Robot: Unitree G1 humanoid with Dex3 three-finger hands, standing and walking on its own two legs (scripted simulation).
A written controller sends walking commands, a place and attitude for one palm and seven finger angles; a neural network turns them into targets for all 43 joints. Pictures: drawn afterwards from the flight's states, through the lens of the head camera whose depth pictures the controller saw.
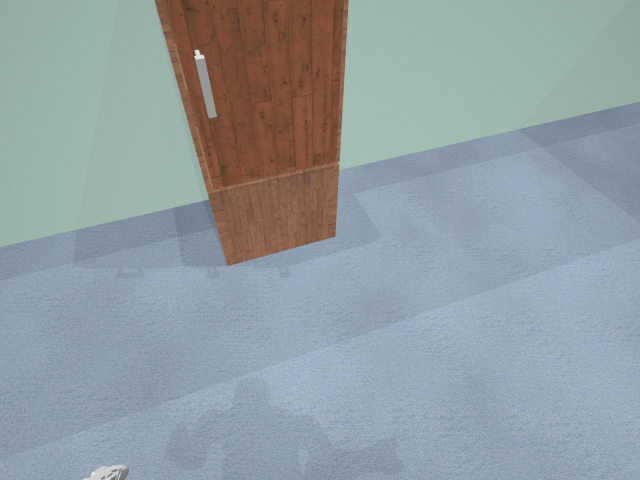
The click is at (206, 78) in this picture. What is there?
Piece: cupboard door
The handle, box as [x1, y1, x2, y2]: [194, 50, 216, 117]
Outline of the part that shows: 195,50 196,55 194,56 207,113 209,117 216,116 204,57 203,55 199,54 198,50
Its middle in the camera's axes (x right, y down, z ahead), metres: -0.30 -0.39 +0.98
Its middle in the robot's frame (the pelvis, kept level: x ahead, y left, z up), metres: +0.98 +0.35 +0.01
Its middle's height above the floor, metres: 0.78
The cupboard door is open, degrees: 0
